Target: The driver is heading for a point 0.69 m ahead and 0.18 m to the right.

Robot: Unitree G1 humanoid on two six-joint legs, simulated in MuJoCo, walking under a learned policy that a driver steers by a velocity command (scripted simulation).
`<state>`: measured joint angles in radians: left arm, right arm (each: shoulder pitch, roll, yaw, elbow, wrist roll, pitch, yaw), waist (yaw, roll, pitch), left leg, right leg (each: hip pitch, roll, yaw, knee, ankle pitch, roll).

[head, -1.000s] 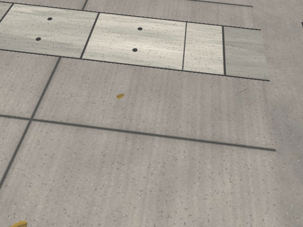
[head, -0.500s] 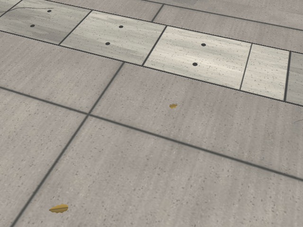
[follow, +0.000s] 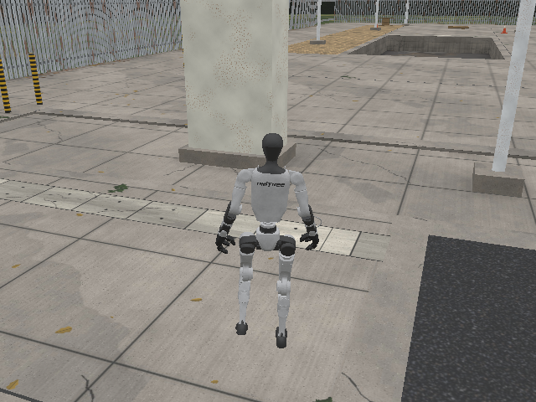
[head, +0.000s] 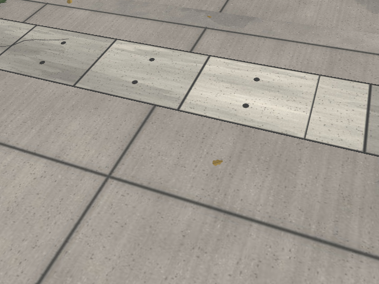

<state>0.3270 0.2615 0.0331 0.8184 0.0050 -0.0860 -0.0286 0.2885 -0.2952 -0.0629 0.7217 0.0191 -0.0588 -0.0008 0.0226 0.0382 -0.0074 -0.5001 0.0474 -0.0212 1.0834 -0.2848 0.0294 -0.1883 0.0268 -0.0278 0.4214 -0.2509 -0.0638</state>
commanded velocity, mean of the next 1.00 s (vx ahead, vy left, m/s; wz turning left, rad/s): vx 0.48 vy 0.00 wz -0.32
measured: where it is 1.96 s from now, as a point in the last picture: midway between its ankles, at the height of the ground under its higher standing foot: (246, 229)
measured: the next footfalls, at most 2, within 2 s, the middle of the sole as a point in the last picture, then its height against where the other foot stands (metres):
left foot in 0.34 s outside the picture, level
right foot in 0.88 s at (258, 260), level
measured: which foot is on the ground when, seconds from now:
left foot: up 0.00-0.32, down 0.34-0.90, up 0.92-1.00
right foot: down 0.00-0.36, up 0.38-0.86, down 0.88-1.00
